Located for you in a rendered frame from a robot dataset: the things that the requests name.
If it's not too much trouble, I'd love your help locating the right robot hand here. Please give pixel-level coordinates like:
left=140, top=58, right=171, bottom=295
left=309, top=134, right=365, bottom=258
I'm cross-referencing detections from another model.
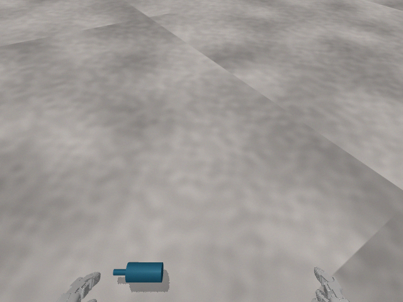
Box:
left=312, top=267, right=349, bottom=302

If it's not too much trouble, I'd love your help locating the bottle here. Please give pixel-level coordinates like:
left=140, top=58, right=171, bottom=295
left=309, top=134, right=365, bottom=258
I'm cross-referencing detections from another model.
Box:
left=113, top=262, right=163, bottom=282

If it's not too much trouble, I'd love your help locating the left robot hand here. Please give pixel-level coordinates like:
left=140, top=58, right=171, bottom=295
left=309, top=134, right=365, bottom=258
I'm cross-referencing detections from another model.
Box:
left=57, top=272, right=101, bottom=302

